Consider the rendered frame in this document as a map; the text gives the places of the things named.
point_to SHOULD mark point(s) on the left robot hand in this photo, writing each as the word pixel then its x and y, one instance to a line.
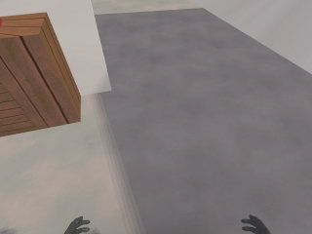
pixel 77 222

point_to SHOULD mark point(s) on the right robot hand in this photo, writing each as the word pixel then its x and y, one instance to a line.
pixel 259 227

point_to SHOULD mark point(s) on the pedestal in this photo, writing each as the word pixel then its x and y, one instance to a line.
pixel 37 88

